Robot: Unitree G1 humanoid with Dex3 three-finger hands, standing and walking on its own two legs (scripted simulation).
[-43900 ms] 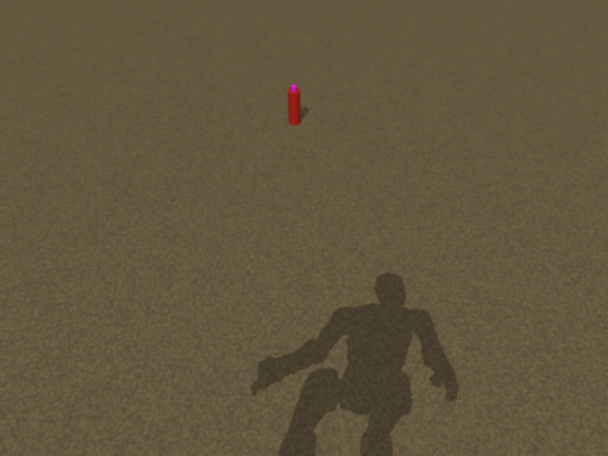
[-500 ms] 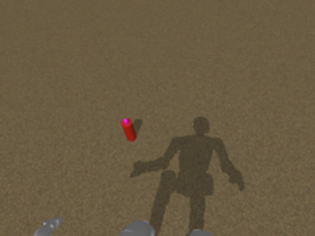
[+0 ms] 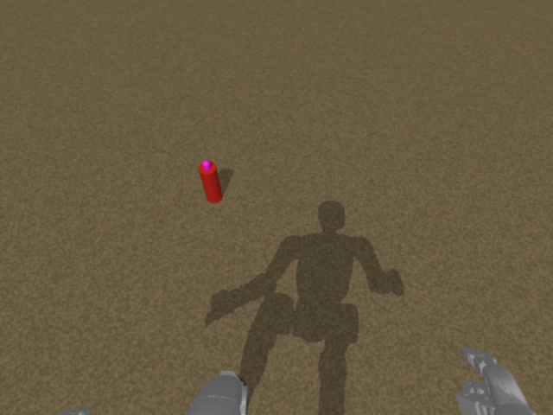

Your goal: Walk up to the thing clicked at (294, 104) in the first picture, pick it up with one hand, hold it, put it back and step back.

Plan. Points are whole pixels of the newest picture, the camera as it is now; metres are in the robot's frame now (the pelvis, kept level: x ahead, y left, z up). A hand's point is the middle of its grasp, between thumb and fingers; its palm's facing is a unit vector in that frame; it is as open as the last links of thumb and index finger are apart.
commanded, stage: step back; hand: left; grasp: from the side
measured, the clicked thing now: (210, 180) +0.94 +0.35 -0.63
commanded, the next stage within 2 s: stand in 1.18 s
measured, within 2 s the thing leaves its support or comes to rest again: neither
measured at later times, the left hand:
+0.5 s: hand out of the picture -0.04 +0.27 -0.13, palm faces +0.12 -0.91 -0.40, open 7.4 cm
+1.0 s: hand out of the picture +0.01 +0.27 -0.13, palm faces +0.12 -0.91 -0.41, open 7.4 cm
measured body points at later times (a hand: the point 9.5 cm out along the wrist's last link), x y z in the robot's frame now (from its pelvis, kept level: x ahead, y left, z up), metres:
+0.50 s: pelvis -0.07 -0.01 +0.01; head -0.07 -0.01 +0.46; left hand -0.05 +0.32 -0.10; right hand +0.01 -0.31 -0.11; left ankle -0.10 +0.12 -0.72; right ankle -0.05 -0.12 -0.69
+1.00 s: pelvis -0.03 -0.01 +0.01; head +0.01 -0.02 +0.45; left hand +0.00 +0.31 -0.11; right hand +0.10 -0.30 -0.13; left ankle +0.00 +0.14 -0.72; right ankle -0.02 -0.13 -0.72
